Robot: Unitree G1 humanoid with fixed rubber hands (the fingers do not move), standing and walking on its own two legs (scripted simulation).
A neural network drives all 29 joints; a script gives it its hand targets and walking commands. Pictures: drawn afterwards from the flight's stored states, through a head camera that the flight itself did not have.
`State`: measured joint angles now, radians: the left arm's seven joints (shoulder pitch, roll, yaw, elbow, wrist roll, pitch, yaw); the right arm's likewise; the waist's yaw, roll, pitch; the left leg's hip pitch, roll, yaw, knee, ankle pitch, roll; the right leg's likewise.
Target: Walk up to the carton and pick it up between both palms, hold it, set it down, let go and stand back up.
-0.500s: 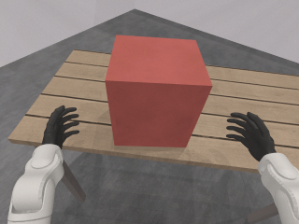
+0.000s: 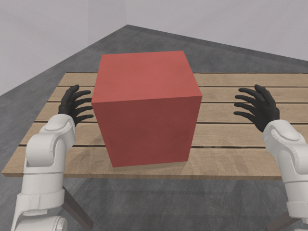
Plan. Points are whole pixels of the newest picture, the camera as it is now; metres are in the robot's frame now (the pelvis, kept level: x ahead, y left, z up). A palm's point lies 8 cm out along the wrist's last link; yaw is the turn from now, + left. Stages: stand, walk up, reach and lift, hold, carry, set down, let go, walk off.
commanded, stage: reach and lift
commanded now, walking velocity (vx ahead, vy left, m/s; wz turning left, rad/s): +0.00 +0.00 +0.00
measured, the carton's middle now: (147, 110) +0.43 +0.04 +0.11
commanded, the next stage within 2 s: none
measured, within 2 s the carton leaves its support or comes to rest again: neither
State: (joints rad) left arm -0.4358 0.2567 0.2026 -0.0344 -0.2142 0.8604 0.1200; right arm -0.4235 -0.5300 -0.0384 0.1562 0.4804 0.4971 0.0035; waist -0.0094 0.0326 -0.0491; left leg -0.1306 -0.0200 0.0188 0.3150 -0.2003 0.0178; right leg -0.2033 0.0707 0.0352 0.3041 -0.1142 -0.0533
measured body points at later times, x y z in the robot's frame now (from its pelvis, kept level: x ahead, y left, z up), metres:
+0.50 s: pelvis +0.01 +0.00 +0.00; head +0.01 -0.01 +0.45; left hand +0.38 +0.23 +0.24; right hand +0.42 -0.23 +0.23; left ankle -0.02 +0.10 -0.75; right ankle +0.03 -0.08 -0.75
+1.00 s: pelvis +0.01 -0.02 +0.00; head +0.02 +0.00 +0.45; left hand +0.43 +0.26 +0.21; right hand +0.48 -0.19 +0.21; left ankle -0.02 +0.10 -0.75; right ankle +0.03 -0.08 -0.75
